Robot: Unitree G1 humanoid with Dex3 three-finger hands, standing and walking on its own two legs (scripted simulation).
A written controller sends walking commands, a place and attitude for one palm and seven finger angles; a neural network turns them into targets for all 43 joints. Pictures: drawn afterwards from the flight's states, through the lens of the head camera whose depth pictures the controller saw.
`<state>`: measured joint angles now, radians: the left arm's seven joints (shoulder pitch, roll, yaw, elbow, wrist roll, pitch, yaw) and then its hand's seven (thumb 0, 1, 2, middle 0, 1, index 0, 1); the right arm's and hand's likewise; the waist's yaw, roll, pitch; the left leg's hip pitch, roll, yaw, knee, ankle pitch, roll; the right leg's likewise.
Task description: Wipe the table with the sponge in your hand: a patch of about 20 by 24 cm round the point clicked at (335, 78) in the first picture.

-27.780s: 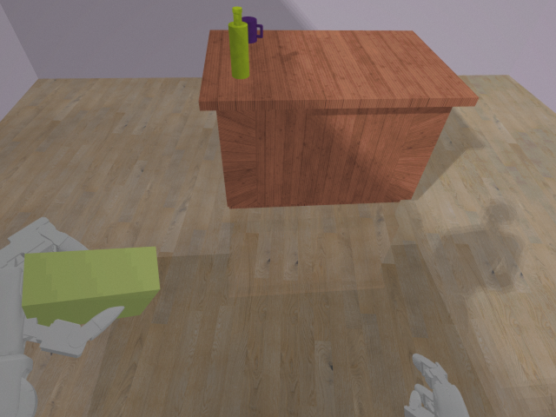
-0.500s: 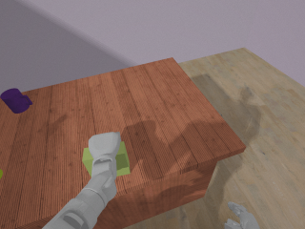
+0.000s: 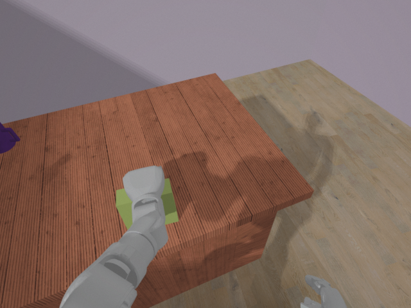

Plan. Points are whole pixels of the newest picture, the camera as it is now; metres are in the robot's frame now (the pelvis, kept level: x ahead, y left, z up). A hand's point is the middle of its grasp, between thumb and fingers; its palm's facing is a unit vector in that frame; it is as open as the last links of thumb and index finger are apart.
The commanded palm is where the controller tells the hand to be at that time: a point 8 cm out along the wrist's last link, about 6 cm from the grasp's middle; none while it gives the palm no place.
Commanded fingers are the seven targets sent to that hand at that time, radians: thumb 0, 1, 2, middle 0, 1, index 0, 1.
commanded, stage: wipe forward along the third lane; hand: left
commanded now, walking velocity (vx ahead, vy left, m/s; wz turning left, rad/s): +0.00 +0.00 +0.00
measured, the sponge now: (150, 211) +0.35 +0.17 -0.05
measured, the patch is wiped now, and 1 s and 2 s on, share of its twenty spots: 0.90 1.00 1.00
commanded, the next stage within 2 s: wipe back along the third lane in 1.34 s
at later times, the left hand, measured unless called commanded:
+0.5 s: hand (148, 179) +0.41 +0.18 -0.01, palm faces -0.12 -0.01 -0.99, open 9.0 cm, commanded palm +0.39 +0.18 +0.02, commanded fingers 0.00 0.10 1.30 -1.20 -1.60 -1.20 -1.60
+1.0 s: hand (140, 165) +0.45 +0.21 -0.01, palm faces -0.11 +0.00 -0.99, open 9.0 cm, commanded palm +0.44 +0.20 +0.02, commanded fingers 0.00 0.10 1.30 -1.20 -1.60 -1.20 -1.60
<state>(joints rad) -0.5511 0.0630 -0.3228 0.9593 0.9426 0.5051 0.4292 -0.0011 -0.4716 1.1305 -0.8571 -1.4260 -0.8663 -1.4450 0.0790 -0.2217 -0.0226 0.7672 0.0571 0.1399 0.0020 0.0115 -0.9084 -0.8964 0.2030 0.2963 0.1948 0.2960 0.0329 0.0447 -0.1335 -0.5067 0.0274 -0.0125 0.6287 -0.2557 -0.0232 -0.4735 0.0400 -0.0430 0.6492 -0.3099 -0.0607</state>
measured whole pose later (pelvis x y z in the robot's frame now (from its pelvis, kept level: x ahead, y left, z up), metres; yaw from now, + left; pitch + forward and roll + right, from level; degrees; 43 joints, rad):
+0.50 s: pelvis -0.01 +0.00 -0.01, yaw -1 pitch +13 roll +0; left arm -0.75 0.16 -0.19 1.15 0.95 0.47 0.45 0.00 -0.51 1.16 -0.88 -1.41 -0.89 -1.43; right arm 0.18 -0.24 -0.02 0.79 0.05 0.10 -0.02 0.01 -0.91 -0.90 0.20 0.30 0.20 0.30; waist -0.05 0.05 -0.16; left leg -0.67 0.04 0.00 0.71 -0.27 -0.02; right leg -0.64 0.05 -0.03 0.72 -0.31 -0.06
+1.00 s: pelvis -0.01 +0.03 -0.02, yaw -2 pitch +17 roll -2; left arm -0.94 0.23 -0.14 1.30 0.96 0.48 0.45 0.00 -0.50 1.16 -0.87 -1.42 -0.88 -1.44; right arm 0.20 -0.24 -0.01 0.78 0.04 0.05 0.00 0.01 -0.91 -0.90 0.20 0.30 0.20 0.30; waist -0.10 0.04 -0.16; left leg -0.79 0.03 0.01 0.78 -0.29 0.01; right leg -0.74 0.05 -0.02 0.74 -0.31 -0.02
